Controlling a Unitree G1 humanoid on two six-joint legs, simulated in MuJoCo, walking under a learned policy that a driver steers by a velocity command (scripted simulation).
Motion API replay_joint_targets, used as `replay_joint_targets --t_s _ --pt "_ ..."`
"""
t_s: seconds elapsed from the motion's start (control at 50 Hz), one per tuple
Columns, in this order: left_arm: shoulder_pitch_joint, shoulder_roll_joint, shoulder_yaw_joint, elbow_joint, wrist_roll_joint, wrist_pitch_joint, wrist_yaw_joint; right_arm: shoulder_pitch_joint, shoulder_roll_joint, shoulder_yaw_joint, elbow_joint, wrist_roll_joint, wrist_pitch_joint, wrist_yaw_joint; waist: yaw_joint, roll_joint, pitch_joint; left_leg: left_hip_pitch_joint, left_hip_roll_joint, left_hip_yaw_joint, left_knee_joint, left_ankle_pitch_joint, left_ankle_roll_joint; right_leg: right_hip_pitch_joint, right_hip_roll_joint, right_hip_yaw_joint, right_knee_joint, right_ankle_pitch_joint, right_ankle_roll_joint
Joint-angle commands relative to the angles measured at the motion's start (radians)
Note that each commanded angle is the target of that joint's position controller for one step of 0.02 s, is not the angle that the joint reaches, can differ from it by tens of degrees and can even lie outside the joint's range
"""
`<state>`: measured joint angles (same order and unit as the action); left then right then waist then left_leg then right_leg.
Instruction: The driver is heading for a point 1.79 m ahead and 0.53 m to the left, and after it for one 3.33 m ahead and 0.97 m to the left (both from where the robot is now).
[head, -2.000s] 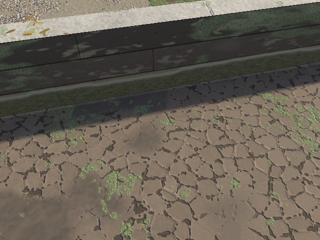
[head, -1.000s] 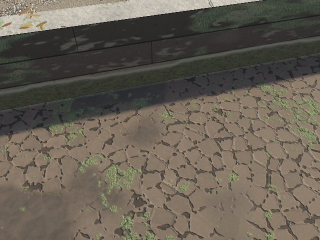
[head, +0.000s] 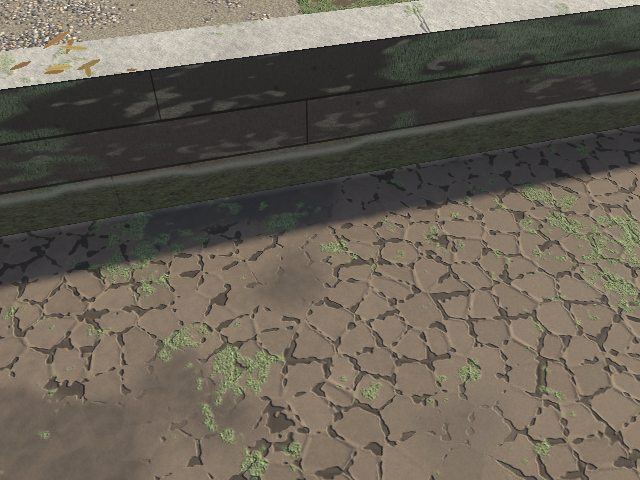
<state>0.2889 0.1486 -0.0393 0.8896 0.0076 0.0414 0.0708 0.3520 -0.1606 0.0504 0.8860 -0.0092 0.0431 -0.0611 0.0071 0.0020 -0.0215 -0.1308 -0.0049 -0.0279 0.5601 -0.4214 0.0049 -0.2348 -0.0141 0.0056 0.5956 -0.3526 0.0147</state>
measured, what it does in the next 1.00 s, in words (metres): stands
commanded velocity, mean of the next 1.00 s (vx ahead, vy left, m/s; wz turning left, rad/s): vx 0.28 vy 0.00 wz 0.00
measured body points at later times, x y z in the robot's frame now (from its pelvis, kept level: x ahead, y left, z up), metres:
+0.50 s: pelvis -0.03 -0.01 +0.00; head -0.04 +0.00 +0.45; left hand +0.11 +0.21 -0.12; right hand +0.09 -0.21 -0.13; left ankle -0.08 +0.12 -0.73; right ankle -0.02 -0.13 -0.73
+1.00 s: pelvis -0.02 +0.01 +0.02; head -0.01 +0.01 +0.47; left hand +0.06 +0.25 -0.12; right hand +0.06 -0.22 -0.12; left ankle -0.08 +0.12 -0.73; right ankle -0.02 -0.13 -0.73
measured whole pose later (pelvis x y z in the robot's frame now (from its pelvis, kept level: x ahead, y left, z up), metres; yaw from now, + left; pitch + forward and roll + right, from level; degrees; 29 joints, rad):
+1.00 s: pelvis -0.02 +0.01 +0.02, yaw +0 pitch +0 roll +0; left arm 0.25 0.21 -0.03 0.87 0.00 0.05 0.06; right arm 0.30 -0.19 0.05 0.81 0.00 0.04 -0.04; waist 0.01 -0.01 -0.01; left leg -0.07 -0.01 -0.03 0.34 -0.27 0.01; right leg -0.17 -0.03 0.01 0.37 -0.21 0.03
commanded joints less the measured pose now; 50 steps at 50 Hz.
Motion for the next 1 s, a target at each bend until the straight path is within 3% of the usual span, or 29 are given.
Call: replay_joint_targets --t_s 0.02,0.04,0.16,0.3,0.32,0.4,0.46,0.52,0.58,0.62,0.64,0.72,0.94,0.96,0.98,1.0 --pt "0.018 0.090 0.019 -0.061 0.003 -0.011 0.000 0.044 -0.088 -0.014 -0.058 0.001 -0.008 0.000 -0.002 0.015 -0.015 -0.008 0.017 0.007 0.002 0.562 0.058 0.009 0.008 -0.041 -0.022 0.439 -0.069" --pt "0.001 0.092 0.021 -0.066 0.000 -0.009 0.002 0.032 -0.077 -0.011 -0.066 0.000 -0.008 0.000 -0.002 0.009 0.006 -0.029 0.008 0.013 0.009 0.533 0.051 0.011 0.005 -0.039 -0.019 0.451 -0.070" --pt "-0.068 0.096 0.020 -0.117 0.004 0.005 -0.003 -0.036 -0.077 -0.004 -0.120 -0.008 0.001 0.001 0.003 -0.005 -0.007 -0.058 -0.001 0.019 0.033 0.468 0.032 0.002 -0.004 -0.031 -0.001 0.468 -0.074" --pt "-0.136 0.089 0.013 -0.178 0.008 0.009 -0.015 -0.107 -0.078 0.003 -0.176 -0.006 0.004 0.012 0.006 0.006 -0.004 -0.083 0.011 -0.008 0.004 0.384 0.034 -0.026 0.006 -0.027 -0.015 0.332 -0.045" --pt "-0.124 0.119 0.020 -0.171 0.009 0.008 -0.016 -0.105 -0.090 -0.003 -0.177 -0.001 0.002 0.015 0.004 0.018 0.001 -0.073 0.010 -0.013 0.005 0.348 0.041 -0.043 0.005 -0.029 -0.009 0.296 -0.048" --pt "-0.153 0.103 0.014 -0.202 0.011 0.006 -0.023 -0.131 -0.083 -0.003 -0.204 -0.001 0.000 0.023 0.004 0.010 0.010 -0.099 0.018 -0.025 -0.010 0.284 0.046 -0.061 0.004 -0.026 -0.016 0.247 -0.042" --pt "-0.124 0.113 0.012 -0.187 0.007 -0.003 -0.032 -0.132 -0.053 0.009 -0.217 -0.009 -0.001 0.041 0.003 -0.032 0.040 -0.148 0.003 -0.011 -0.032 0.137 0.037 -0.051 -0.019 0.026 -0.088 0.129 -0.040" --pt "-0.116 0.118 0.009 -0.173 0.002 -0.004 -0.035 -0.102 -0.050 0.012 -0.202 -0.009 -0.006 0.049 -0.006 -0.039 0.069 -0.128 0.011 -0.024 -0.091 0.079 0.027 -0.068 -0.038 0.063 -0.168 0.045 -0.043" --pt "-0.101 0.127 0.012 -0.145 -0.002 -0.008 -0.036 -0.092 -0.063 0.009 -0.183 -0.004 -0.016 0.051 -0.003 -0.008 0.088 -0.104 0.040 -0.061 -0.196 0.147 0.021 -0.015 -0.042 0.071 -0.225 0.116 -0.021" --pt "-0.084 0.140 0.019 -0.127 -0.006 -0.012 -0.033 -0.084 -0.077 0.001 -0.171 0.003 -0.022 0.050 0.000 0.008 0.066 -0.071 0.048 -0.066 -0.226 0.221 0.020 0.040 -0.047 0.073 -0.236 0.193 -0.018" --pt "-0.075 0.135 0.024 -0.122 -0.012 -0.008 -0.026 -0.062 -0.100 -0.010 -0.156 0.016 -0.025 0.038 0.006 0.038 0.038 -0.035 0.053 -0.069 -0.223 0.291 0.019 0.059 -0.049 0.071 -0.235 0.246 -0.032" --pt "-0.061 0.132 0.028 -0.097 -0.021 -0.009 -0.014 -0.054 -0.087 -0.011 -0.149 0.025 -0.026 0.029 0.004 0.016 0.005 0.009 0.065 -0.067 -0.245 0.385 0.018 0.091 -0.057 0.062 -0.249 0.311 -0.026" --pt "-0.038 0.143 0.031 -0.064 -0.017 -0.002 -0.002 -0.035 -0.114 -0.016 -0.136 0.022 -0.014 0.026 -0.001 0.011 -0.002 0.022 0.074 -0.060 -0.235 0.520 0.027 0.078 -0.062 0.044 -0.233 0.363 -0.026" --pt "-0.046 0.129 0.029 -0.076 -0.018 0.001 -0.003 -0.030 -0.109 -0.013 -0.136 0.018 -0.011 0.025 0.000 0.000 -0.007 0.012 0.079 -0.060 -0.236 0.527 0.028 0.089 -0.063 0.047 -0.236 0.375 -0.027" --pt "0.071 0.165 0.028 -0.034 0.006 0.005 -0.004 0.114 -0.144 -0.029 -0.071 -0.004 0.003 0.013 -0.015 0.021 0.039 0.028 0.040 -0.076 -0.296 0.513 0.053 0.104 -0.038 0.062 -0.262 0.389 -0.039" --pt "0.081 0.172 0.035 -0.024 -0.003 0.001 -0.004 0.125 -0.144 -0.034 -0.054 -0.002 0.010 0.006 -0.008 0.016 0.082 0.026 0.043 -0.070 -0.301 0.522 0.056 0.096 -0.042 0.055 -0.273 0.392 -0.037"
